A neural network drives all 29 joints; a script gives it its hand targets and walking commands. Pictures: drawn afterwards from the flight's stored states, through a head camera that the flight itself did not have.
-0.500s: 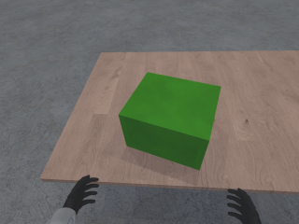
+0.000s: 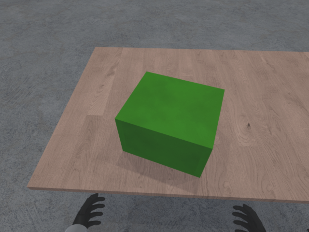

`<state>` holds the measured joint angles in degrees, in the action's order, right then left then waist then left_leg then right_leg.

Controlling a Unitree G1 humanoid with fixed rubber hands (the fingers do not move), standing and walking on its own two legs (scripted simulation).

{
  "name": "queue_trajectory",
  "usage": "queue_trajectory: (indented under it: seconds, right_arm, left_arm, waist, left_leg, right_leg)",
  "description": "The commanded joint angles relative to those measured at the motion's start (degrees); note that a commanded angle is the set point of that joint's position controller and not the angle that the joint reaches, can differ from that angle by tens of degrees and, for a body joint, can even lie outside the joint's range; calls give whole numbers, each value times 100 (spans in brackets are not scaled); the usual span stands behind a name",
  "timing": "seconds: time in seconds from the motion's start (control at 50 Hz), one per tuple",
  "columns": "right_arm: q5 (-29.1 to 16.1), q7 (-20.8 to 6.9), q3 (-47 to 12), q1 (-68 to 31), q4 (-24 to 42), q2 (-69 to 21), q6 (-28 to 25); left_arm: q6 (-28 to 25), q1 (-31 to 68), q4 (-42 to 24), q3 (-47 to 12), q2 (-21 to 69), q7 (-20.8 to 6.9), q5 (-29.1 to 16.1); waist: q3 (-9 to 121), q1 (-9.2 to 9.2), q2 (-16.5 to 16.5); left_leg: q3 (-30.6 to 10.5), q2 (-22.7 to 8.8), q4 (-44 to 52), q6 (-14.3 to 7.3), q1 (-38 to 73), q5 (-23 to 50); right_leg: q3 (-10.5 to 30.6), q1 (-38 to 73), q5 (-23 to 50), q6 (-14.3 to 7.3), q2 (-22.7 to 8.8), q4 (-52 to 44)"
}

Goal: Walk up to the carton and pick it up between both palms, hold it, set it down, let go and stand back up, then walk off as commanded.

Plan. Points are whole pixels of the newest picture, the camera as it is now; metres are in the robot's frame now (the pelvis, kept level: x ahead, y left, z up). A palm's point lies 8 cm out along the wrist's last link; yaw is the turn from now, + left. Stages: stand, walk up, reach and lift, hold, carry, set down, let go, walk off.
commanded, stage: set down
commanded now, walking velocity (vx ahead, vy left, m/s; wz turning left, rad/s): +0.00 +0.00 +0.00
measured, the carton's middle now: (171, 121) +0.45 -0.01 +0.00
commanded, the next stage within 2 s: let go in 0.70 s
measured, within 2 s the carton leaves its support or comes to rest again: neither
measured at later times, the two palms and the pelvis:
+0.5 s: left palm (84, 225) +0.16 +0.22 -0.08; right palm out of the picture +0.16 -0.24 -0.09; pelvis +0.01 +0.00 +0.00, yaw +0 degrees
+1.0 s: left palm out of the picture +0.14 +0.22 -0.08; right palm out of the picture +0.14 -0.23 -0.09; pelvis -0.01 +0.00 +0.00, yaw +0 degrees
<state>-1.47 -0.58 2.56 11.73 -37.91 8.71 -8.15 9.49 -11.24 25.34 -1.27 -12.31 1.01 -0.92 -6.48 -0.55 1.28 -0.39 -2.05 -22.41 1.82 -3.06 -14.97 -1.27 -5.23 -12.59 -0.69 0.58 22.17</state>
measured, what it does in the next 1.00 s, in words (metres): stands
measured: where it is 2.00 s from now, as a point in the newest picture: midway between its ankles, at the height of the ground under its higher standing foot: outside the picture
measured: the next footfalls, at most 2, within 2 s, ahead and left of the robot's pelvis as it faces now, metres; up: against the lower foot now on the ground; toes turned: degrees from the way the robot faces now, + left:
none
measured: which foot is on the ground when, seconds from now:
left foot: down 0.00-1.00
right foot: down 0.00-1.00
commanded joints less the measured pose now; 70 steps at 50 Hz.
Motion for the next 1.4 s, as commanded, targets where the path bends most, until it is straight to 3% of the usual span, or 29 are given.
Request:
queue_trajectory:
  seconds: [0.0,0.22,0.26,0.44,0.5,0.8,0.9,0.96,1.04,1.16,1.18,1.22,1.26,1.28,1.38]
  right_arm:
    - [-28,-9,135,-345,588,603,-431]
    - [-8,-67,27,-425,124,845,-673]
    - [25,-107,45,-521,-132,912,-662]
    - [13,-63,82,-564,-187,811,-742]
    - [15,-114,123,-654,-399,855,-693]
    - [200,-143,213,-703,-85,792,-487]
    - [203,-149,223,-688,11,777,-432]
    - [229,-179,265,-746,-120,847,-386]
    - [202,-180,220,-724,-87,794,-358]
    - [146,-189,202,-717,-42,826,-381]
    - [536,30,284,-249,-463,2018,40]
    - [416,110,312,-194,-455,1846,342]
    - [356,87,207,-284,-435,1820,431]
    - [328,60,199,-286,-451,1841,410]
    - [331,33,117,-271,-754,2013,466]
  left_arm:
    - [-218,372,-882,311,-623,86,96]
    - [-304,216,-421,372,-408,-58,60]
    - [-292,231,-279,359,-297,-28,147]
    - [-348,328,-448,394,-415,0,186]
    - [-291,334,-369,351,-319,64,313]
    - [-178,354,-416,253,-338,126,156]
    - [-173,353,-433,216,-366,134,112]
    - [-126,392,-393,203,-339,175,198]
    - [-118,372,-364,209,-370,157,146]
    - [-132,334,-501,215,-387,171,192]
    - [-642,28,230,673,-1569,145,307]
    - [-948,98,410,684,-1585,47,280]
    - [-1102,189,625,617,-1394,-37,308]
    - [-1140,302,745,628,-1451,-66,284]
    - [-1234,374,1289,595,-1500,-131,276]
  waist:
    - [804,23,-472]
    - [928,41,100]
    - [922,7,25]
    - [970,51,-91]
    - [872,5,-333]
    - [722,14,-5]
    - [689,6,-17]
    - [673,-20,-210]
    - [610,-11,-53]
    - [682,-34,-173]
    - [982,-156,-338]
    - [1175,-33,13]
    - [1193,-43,-148]
    - [1247,-45,-28]
    - [1126,-11,-173]
  left_leg:
    - [374,257,185,165,-83,1668]
    - [341,267,98,87,171,2136]
    - [309,260,131,110,110,2085]
    - [311,271,140,72,54,1937]
    - [285,265,190,101,4,1816]
    - [394,235,295,22,-312,1185]
    - [406,227,316,-6,-314,982]
    - [409,233,331,49,-397,931]
    - [411,241,324,1,-427,922]
    - [410,242,265,33,-361,1126]
    - [-143,-323,-55,-283,-984,1497]
    - [-162,-371,-50,-401,-729,1233]
    - [-190,-353,-101,-400,-720,1186]
    - [-183,-325,-59,-411,-695,1125]
    - [-267,-358,-78,-423,-723,1432]
  right_leg:
    - [-136,301,1198,-65,97,-207]
    - [-123,261,1803,32,142,-324]
    - [-142,268,1781,27,139,-315]
    - [-91,337,1763,54,57,-311]
    - [-134,297,1481,0,90,-289]
    - [-164,155,800,13,87,-258]
    - [-144,68,589,6,64,-295]
    - [-188,147,492,-26,69,-236]
    - [-141,101,534,-6,47,-281]
    - [-164,128,726,-16,75,-214]
    - [491,113,1311,-155,-711,150]
    - [449,34,1337,-167,-738,196]
    - [414,-109,1321,-131,-711,159]
    - [418,-151,1212,-109,-706,144]
    - [407,-186,1509,-128,-770,136]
